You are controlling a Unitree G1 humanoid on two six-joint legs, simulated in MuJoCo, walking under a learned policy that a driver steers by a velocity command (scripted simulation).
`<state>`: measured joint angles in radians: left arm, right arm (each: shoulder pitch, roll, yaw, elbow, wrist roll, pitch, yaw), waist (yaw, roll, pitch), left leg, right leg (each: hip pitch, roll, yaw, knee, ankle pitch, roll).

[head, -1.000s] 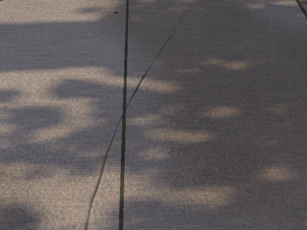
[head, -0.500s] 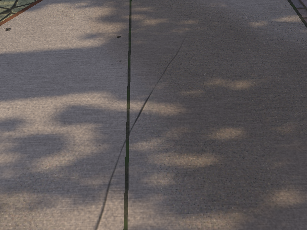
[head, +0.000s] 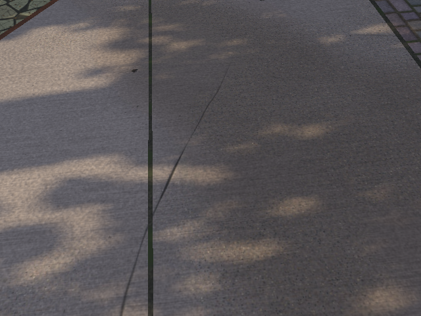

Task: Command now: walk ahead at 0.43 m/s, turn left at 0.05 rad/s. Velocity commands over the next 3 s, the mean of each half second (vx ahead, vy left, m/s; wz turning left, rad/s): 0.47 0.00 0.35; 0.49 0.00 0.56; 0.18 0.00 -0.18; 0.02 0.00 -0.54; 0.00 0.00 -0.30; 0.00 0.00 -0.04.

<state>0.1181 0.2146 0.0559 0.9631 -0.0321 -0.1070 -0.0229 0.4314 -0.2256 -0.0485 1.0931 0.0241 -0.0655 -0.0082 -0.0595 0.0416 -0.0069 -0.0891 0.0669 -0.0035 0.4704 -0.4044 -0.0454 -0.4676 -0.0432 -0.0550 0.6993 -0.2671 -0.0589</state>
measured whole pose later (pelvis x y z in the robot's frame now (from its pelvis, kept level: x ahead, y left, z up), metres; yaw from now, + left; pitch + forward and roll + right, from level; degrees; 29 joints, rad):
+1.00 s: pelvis +0.51 +0.04 +0.01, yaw +30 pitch +3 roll +1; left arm 0.00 0.26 0.05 0.74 0.00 -0.12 0.00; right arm 0.33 -0.26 -0.08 0.83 0.03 -0.05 -0.01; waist -0.09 -0.04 0.01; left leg -0.12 -0.11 -0.16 0.42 -0.34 0.06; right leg -0.59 -0.05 0.08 0.52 0.03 0.04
